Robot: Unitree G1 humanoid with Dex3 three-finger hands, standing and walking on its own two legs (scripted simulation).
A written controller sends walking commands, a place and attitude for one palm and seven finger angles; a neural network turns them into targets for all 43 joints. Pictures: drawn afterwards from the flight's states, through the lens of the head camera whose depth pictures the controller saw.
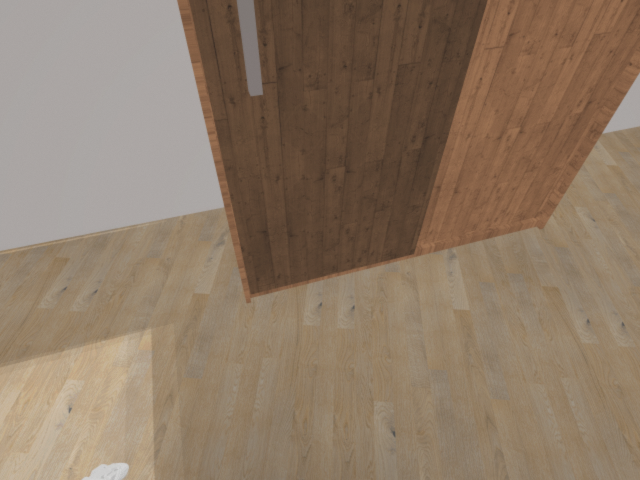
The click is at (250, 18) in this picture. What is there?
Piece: wardrobe's sliding door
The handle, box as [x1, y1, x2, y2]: [237, 0, 262, 95]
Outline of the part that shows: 237,0 248,90 250,95 262,94 253,0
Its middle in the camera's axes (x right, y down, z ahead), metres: -0.15 -0.44 +0.74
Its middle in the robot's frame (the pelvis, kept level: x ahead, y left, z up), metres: +0.87 +0.20 +0.23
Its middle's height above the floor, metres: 1.00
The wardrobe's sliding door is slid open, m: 0.00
